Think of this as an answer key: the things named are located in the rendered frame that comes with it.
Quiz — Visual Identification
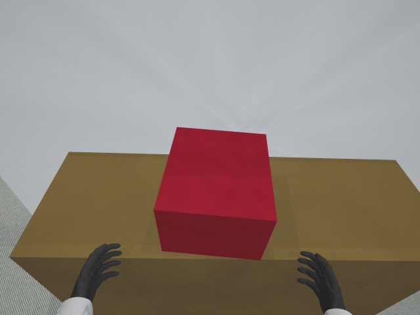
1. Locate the carton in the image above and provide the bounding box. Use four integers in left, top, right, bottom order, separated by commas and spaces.
154, 127, 277, 261

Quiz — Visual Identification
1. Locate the right robot hand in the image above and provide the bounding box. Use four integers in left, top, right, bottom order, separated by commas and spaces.
297, 251, 346, 314

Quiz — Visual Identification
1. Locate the left robot hand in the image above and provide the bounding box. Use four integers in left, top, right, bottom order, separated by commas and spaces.
70, 243, 122, 302

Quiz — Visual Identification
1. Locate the robot left forearm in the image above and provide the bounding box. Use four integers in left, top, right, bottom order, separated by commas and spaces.
57, 297, 93, 315

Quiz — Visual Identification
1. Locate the pedestal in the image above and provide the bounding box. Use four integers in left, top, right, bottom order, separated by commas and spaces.
9, 152, 420, 315

